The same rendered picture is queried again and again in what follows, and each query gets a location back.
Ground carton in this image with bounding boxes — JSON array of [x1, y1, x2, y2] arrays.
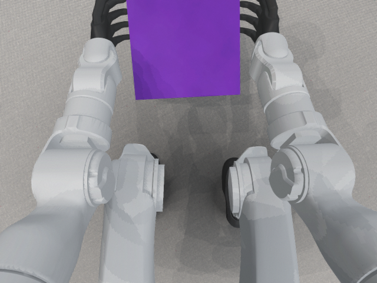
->
[[126, 0, 240, 100]]

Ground robot right forearm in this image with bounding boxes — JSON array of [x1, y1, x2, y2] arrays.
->
[[249, 32, 355, 172]]

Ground left robot upper arm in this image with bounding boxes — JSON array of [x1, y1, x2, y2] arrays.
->
[[0, 148, 115, 283]]

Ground robot right thigh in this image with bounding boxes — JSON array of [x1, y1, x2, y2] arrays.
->
[[228, 156, 300, 283]]

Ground right robot hand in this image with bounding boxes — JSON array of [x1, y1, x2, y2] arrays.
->
[[240, 0, 279, 44]]

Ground right robot upper arm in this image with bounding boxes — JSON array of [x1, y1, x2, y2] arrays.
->
[[269, 143, 377, 283]]

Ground left robot hand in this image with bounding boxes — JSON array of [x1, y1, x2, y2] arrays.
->
[[91, 0, 130, 47]]

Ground robot right shin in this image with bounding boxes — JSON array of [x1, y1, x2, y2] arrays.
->
[[232, 146, 268, 219]]

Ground robot left forearm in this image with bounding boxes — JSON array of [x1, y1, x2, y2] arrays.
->
[[31, 38, 122, 197]]

